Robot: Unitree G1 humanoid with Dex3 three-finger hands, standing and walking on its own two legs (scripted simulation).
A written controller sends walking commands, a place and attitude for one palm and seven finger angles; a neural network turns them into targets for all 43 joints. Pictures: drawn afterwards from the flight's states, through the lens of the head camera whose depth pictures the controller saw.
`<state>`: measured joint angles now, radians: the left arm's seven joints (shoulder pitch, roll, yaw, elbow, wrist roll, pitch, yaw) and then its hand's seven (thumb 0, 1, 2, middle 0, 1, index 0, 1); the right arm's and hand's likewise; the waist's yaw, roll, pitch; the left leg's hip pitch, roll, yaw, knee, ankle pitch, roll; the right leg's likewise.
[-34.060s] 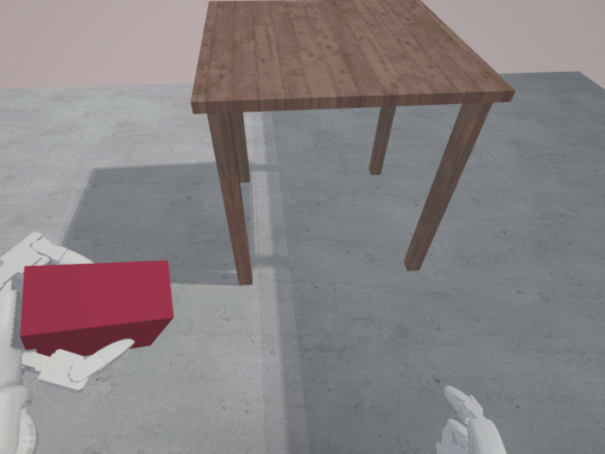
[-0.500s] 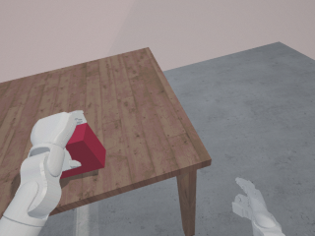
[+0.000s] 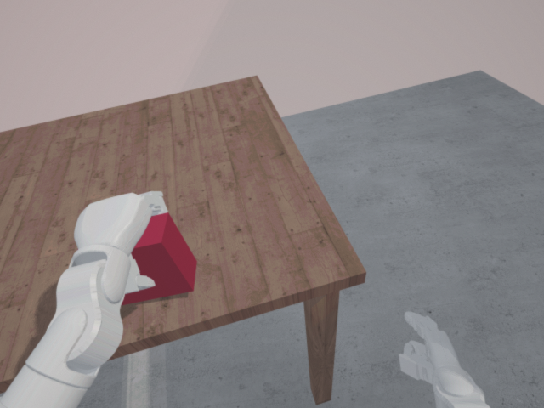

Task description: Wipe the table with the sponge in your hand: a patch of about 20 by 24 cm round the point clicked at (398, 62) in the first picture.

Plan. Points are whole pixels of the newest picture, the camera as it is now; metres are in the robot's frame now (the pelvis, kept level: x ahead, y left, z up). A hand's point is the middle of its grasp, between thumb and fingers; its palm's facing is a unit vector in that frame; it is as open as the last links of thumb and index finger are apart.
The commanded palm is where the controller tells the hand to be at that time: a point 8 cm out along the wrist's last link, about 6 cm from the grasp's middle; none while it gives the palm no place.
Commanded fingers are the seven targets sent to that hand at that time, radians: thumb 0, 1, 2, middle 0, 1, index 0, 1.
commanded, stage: move the sponge above the wiping area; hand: left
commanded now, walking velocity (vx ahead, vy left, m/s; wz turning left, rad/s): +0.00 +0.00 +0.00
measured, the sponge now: (146, 268) +0.27 +0.24 +0.08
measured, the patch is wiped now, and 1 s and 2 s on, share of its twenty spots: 0.00 0.00 0.00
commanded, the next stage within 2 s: lower the sponge onto the table in 1.96 s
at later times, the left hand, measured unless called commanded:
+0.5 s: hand (130, 250) +0.26 +0.24 +0.14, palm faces +0.03 -0.09 -1.00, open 10.1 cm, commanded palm +0.24 +0.26 +0.24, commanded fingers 0.00 0.10 1.30 -1.20 -1.60 -1.20 -1.60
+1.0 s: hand (127, 240) +0.26 +0.24 +0.15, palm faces +0.09 -0.06 -0.99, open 10.1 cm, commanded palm +0.23 +0.26 +0.24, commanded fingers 0.00 0.10 1.30 -1.20 -1.60 -1.20 -1.60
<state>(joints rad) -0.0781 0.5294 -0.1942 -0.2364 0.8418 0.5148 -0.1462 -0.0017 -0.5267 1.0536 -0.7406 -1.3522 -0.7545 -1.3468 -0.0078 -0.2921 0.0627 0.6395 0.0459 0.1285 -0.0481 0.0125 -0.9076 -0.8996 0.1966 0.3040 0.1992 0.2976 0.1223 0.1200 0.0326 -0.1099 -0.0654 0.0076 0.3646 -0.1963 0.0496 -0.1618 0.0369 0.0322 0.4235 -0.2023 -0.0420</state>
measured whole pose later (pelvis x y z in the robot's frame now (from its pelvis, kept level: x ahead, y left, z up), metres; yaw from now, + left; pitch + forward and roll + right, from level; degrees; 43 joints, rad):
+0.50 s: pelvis +0.01 -0.01 +0.00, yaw +0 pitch -4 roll +1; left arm 0.01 0.58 -0.14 -0.30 0.83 0.46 -0.13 0.00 -0.53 1.05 -0.74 -1.35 -0.76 -1.35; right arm 0.01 -0.30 0.04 0.64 0.04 0.12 -0.05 0.01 -0.91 -0.90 0.20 0.30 0.20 0.30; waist 0.14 0.12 0.03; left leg -0.10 -0.05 0.00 0.40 -0.23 0.03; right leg -0.15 0.05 0.02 0.44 -0.23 -0.06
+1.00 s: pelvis +0.00 -0.01 +0.00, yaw +0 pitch -4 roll +1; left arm -0.03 0.59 -0.12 -0.28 0.83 0.43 -0.12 0.00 -0.53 1.05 -0.75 -1.35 -0.76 -1.35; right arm 0.02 -0.29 0.05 0.66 0.04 0.12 -0.05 0.01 -0.91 -0.90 0.20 0.30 0.20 0.30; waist 0.13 0.12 0.02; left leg -0.10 -0.05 0.01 0.39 -0.21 0.03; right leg -0.15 0.06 0.03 0.44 -0.22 -0.06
